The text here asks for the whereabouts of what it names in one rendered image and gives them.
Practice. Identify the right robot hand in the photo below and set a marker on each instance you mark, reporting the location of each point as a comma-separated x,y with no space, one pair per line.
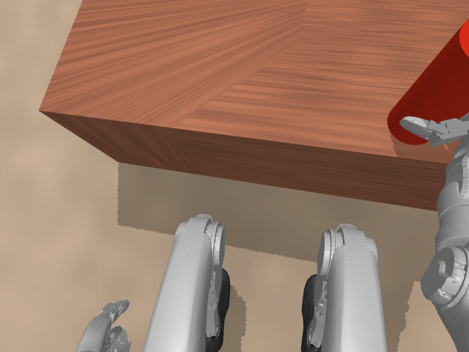
444,132

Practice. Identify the right robot arm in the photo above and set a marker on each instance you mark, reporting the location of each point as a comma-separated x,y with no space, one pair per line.
446,281

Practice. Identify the left robot foot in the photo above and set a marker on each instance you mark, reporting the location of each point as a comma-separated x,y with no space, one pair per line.
214,343

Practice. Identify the left robot hand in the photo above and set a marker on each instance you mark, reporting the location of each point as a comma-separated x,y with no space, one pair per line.
100,337

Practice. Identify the bottle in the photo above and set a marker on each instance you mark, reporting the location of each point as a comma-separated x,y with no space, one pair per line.
440,93

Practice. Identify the right robot foot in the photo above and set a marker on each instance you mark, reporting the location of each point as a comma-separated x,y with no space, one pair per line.
308,314

